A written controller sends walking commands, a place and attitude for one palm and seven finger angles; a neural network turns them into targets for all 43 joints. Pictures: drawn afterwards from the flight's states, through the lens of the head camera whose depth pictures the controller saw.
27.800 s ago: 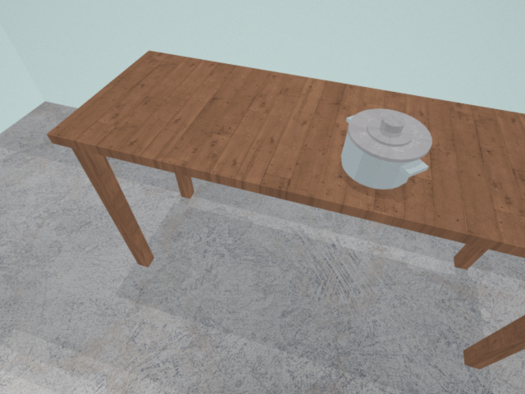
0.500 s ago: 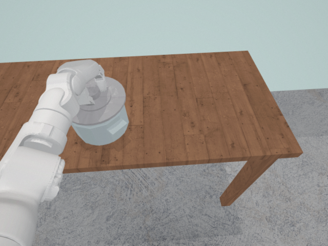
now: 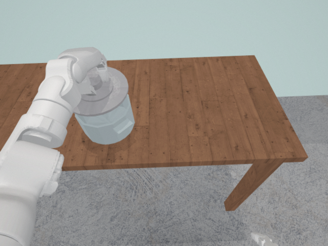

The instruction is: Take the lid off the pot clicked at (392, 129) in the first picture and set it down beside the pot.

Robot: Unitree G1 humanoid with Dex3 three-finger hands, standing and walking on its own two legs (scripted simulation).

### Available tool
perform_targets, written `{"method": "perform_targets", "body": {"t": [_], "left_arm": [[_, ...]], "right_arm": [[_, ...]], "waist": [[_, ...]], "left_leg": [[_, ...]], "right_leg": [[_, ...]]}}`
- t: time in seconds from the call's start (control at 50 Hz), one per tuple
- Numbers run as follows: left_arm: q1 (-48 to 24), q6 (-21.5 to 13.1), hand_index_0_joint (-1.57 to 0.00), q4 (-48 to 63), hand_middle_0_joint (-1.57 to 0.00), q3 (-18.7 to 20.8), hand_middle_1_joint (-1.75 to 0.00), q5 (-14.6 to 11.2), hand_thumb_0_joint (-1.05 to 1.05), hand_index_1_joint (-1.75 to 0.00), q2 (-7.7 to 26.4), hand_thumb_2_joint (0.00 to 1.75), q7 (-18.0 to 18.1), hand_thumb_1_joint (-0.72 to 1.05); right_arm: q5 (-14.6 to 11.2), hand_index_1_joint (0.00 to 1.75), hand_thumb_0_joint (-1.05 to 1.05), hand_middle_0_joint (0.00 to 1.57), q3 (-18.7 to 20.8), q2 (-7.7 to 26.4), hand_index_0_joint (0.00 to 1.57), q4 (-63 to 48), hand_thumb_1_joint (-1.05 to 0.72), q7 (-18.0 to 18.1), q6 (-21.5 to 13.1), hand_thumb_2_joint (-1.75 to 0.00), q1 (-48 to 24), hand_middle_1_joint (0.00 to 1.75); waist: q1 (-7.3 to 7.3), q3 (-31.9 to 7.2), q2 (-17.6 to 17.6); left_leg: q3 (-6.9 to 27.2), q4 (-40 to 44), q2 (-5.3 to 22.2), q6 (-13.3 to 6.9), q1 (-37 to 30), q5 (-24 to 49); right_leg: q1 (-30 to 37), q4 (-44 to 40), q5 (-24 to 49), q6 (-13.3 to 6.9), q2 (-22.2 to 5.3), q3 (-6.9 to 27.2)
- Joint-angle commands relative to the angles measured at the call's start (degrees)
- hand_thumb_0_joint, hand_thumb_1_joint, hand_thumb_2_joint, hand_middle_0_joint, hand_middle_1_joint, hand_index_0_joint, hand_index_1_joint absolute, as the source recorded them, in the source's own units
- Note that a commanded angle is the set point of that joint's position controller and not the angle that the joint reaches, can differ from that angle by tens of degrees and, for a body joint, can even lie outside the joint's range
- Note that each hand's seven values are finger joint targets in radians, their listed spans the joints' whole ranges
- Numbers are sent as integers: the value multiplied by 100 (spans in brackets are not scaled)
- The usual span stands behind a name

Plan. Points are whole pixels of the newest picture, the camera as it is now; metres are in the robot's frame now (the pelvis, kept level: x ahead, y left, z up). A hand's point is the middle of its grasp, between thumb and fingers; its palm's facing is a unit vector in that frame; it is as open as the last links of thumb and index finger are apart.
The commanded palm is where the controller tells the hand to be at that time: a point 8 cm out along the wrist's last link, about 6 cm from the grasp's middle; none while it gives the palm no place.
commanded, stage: lift the lid straight up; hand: left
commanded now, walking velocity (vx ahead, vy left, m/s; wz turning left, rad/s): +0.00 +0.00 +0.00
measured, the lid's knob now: (92, 82) +0.50 +0.19 +0.13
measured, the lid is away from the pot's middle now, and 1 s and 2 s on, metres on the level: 0.00 0.02 0.11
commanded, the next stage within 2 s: move the lid sideways beside the pot in 0.96 s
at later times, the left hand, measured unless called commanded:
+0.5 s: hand (87, 65) +0.48 +0.18 +0.19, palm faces -0.31 -0.06 -0.95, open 7.4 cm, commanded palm +0.48 +0.18 +0.26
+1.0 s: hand (74, 59) +0.48 +0.20 +0.21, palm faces -0.31 -0.09 -0.95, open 7.4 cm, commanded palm +0.47 +0.19 +0.28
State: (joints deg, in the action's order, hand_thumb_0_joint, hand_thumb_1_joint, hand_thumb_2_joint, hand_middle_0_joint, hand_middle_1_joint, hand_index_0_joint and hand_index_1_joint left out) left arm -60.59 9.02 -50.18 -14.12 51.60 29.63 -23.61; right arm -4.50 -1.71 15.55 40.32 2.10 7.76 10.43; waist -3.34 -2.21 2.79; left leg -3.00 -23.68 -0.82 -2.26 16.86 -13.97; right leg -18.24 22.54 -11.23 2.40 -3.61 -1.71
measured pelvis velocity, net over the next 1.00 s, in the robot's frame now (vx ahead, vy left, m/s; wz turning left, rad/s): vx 0.00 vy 0.00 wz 0.00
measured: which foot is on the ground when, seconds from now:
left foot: down 0.00-1.00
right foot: down 0.00-1.00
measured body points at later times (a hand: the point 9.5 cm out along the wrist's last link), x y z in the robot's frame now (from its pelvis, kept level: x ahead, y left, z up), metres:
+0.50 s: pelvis -0.01 +0.00 +0.00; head +0.03 -0.02 +0.45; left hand +0.49 +0.18 +0.25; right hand +0.07 -0.27 -0.13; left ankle -0.03 +0.09 -0.74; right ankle -0.01 -0.15 -0.74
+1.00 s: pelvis +0.00 +0.00 +0.00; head +0.04 -0.01 +0.45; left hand +0.49 +0.20 +0.26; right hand +0.11 -0.26 -0.13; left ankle -0.03 +0.09 -0.74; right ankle -0.01 -0.15 -0.74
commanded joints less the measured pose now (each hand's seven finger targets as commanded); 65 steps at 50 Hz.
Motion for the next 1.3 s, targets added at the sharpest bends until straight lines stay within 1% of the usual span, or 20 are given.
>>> {"method": "perform_targets", "body": {"t": [0.0,0.04,0.12,0.2,0.28,0.3,0.38,0.48,0.58,0.6,0.7,0.74,0.82,0.88,0.96,1.04,1.1,1.16,1.24,1.28], "left_arm": [[-3789,35,-90,1520,-89,654,-109,112,0,-104,1579,84,330,69],[-3784,74,-90,1157,-89,666,-109,65,0,-104,1588,84,270,69],[-3939,143,-90,914,-89,365,-109,64,0,-104,1269,84,192,69],[-4345,77,-90,1158,-89,600,-109,136,0,-104,1667,84,210,69],[-4284,134,-90,756,-89,390,-109,73,0,-104,1400,84,129,69],[-4370,146,-90,709,-89,503,-109,102,0,-104,1570,84,126,69],[-4641,119,-90,968,-89,418,-109,130,0,-104,1481,84,116,69],[-4536,194,-90,650,-89,693,-109,225,0,-104,1858,84,77,69],[-4772,252,-90,913,-89,423,-109,266,0,-104,1568,84,-28,69],[-4775,246,-90,1021,-89,718,-109,299,0,-104,1895,84,-17,69],[-4648,376,-90,416,-89,611,-109,269,0,-104,1868,84,-187,69],[-4877,366,-90,643,-89,650,-109,321,0,-104,2007,84,-206,69],[-4686,281,-90,1267,-89,623,-109,356,0,-104,1886,84,-254,69],[-4414,416,-90,922,-89,54,-109,175,0,-104,1109,84,-406,69],[-4545,438,-90,681,-89,566,-109,155,0,-104,1770,84,-425,69],[-5442,256,-90,1859,-89,161,-109,206,0,-104,1357,84,-305,69],[-4885,58,-90,1688,-89,835,-109,248,0,-104,2044,84,-131,69],[-4337,166,-90,547,-89,824,-109,181,0,-104,2061,84,-136,69],[-4724,252,-90,651,-89,472,-109,386,0,-104,1795,84,-102,69],[-4652,216,-90,844,-89,652,-109,391,0,-104,2035,84,-104,69]], "right_arm": [[38,30,0,20,251,783,20,-582,-90,49,-224,-90,-25,30],[6,30,0,20,206,805,20,-527,-90,75,-198,-90,-30,30],[-6,30,0,20,197,797,20,-494,-90,97,-229,-90,-62,30],[24,30,0,20,201,824,20,-497,-90,121,-298,-90,-9,30],[0,30,0,20,193,846,20,-433,-90,152,-341,-90,38,30],[-11,30,0,20,191,859,20,-398,-90,157,-335,-90,74,30],[25,30,0,20,211,846,20,-448,-90,149,-427,-90,63,30],[18,30,0,20,203,892,20,-450,-90,147,-406,-90,122,30],[20,30,0,20,232,882,20,-507,-90,95,-414,-90,87,30],[49,30,0,20,256,880,20,-509,-90,82,-418,-90,144,30],[5,30,0,20,218,917,20,-454,-90,101,-354,-90,137,30],[8,30,0,20,222,915,20,-498,-90,101,-365,-90,105,30],[69,30,0,20,275,869,20,-644,-90,31,-368,-90,28,30],[5,30,0,20,282,887,20,-596,-90,-23,-301,-90,-24,30],[12,30,0,20,219,922,20,-534,-90,23,-237,-90,-7,30],[47,30,0,20,264,809,20,-581,-90,30,-405,-90,-29,30],[101,30,0,20,239,851,20,-568,-90,71,-400,-90,95,30],[5,30,0,20,133,847,20,-498,-90,115,-283,-90,2,30],[-7,30,0,20,149,874,20,-475,-90,66,-237,-90,-67,30],[14,30,0,20,190,903,20,-573,-90,52,-246,-90,-70,30]], "waist": [[-88,-2853,64],[-86,-2523,-226],[-125,-2330,-223],[-113,-2701,-79],[-146,-2409,-258],[-154,-2373,-352],[-135,-2623,-19],[-85,-2578,-217],[-113,-2761,-30],[-76,-2932,-72],[-130,-2439,-436],[-111,-2589,-291],[-63,-3175,21],[-172,-2528,24],[-125,-2438,-391],[-166,-3100,373],[-46,-3186,111],[-17,-2373,-478],[-81,-2247,-28],[-45,-2574,39]], "left_leg": [[340,-137,-19,-132,-1681,3046],[272,-11,-41,-151,-1354,2408],[236,66,-65,-164,-1252,1980],[282,79,-62,-148,-1441,2056],[264,136,-64,-169,-1247,1843],[251,178,-46,-169,-1198,1680],[292,103,-67,-164,-1434,2084],[258,143,-82,-183,-1198,2032],[304,75,-66,-171,-1458,2521],[322,31,-60,-183,-1540,2649],[215,111,-101,-224,-1127,2163],[231,97,-112,-235,-1228,2234],[325,-123,-78,-218,-1786,3356],[354,-100,-39,-169,-1712,3287],[241,34,-115,-214,-1290,2352],[499,-117,-2,-87,-2291,3507],[492,-98,23,-54,-2145,3563],[271,155,-52,-159,-1193,2277],[319,142,-9,-78,-1278,2432],[349,38,-27,-101,-1445,2677]], "right_leg": [[813,87,2291,-453,330,-76],[851,47,2097,-456,325,-114],[700,-6,1781,-459,321,-120],[840,17,1795,-471,317,-84],[740,-49,1686,-470,318,-122],[762,-62,1579,-444,314,-106],[757,-28,1834,-482,310,-102],[970,-40,1986,-485,302,-77],[908,-16,2214,-481,304,-78],[1039,12,2325,-461,314,-50],[1030,-67,2255,-433,297,-74],[1080,-51,2320,-446,296,-54],[1116,43,2779,-435,302,-23],[617,-39,2400,-449,334,-134],[911,-46,2268,-438,326,-135],[587,7,2219,-444,356,-159],[827,-26,2253,-463,361,-120],[968,-85,2048,-462,289,-137],[619,-45,1834,-501,300,-168],[771,-47,1982,-513,295,-117]]}}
